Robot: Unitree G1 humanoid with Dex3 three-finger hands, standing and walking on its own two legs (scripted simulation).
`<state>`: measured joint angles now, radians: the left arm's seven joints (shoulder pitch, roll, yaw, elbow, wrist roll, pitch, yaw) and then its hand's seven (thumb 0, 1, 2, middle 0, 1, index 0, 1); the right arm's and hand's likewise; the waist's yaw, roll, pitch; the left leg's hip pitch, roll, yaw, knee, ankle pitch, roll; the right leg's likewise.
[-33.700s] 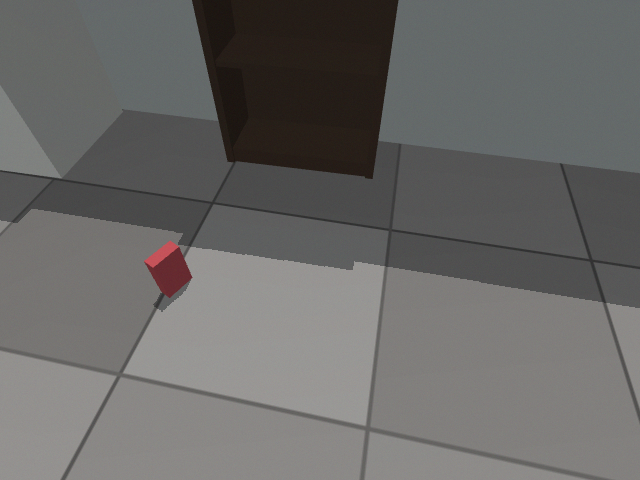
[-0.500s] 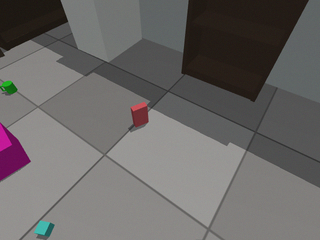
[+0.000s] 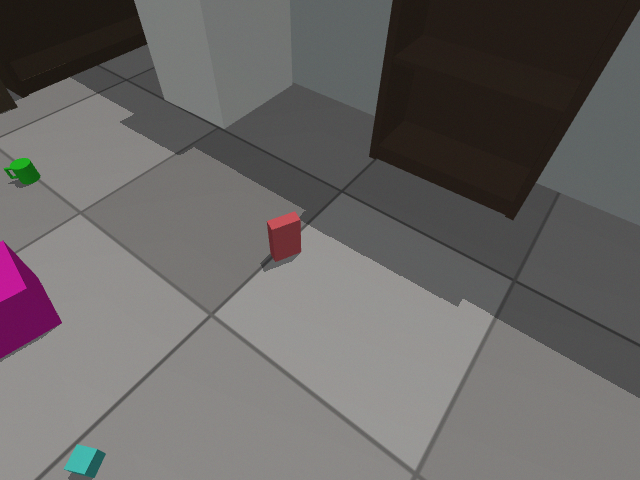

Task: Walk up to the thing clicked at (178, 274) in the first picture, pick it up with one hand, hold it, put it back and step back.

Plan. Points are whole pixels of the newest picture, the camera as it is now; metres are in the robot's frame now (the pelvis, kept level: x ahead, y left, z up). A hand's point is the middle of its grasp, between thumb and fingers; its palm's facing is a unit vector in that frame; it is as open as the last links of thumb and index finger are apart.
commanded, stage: step back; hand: left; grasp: from the side
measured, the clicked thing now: (284, 237) +1.02 +0.15 -0.67
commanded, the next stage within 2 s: stand in 0.36 s
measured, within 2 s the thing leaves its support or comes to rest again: neither
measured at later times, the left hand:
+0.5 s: hand (145, 474) +0.15 +0.25 -0.13, palm faces -0.03 -0.94 -0.35, open 7.4 cm
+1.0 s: hand out of the picture +0.10 +0.23 -0.13, palm faces -0.06 -0.94 -0.34, open 7.4 cm
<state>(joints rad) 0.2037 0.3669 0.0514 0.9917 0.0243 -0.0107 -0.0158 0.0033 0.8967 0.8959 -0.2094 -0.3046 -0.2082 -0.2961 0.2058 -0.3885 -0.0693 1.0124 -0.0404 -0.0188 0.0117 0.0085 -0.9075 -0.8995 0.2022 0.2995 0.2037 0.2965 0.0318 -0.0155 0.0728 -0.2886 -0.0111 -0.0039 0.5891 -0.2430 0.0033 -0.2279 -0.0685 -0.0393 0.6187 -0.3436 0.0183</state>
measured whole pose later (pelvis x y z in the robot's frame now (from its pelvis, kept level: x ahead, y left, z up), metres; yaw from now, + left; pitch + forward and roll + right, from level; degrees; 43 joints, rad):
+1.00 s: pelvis +0.01 -0.02 +0.02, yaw -2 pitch -3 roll +0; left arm 0.11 0.35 0.00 1.14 0.01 -0.01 -0.01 0.00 0.90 0.90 -0.21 -0.30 -0.21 -0.30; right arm 0.10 -0.35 -0.01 1.16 -0.02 -0.01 0.01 0.01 -0.91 -0.90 0.20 0.30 0.20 0.30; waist -0.01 0.00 0.06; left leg -0.12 0.03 0.02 0.30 -0.13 -0.02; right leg -0.09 0.00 -0.01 0.31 -0.18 0.00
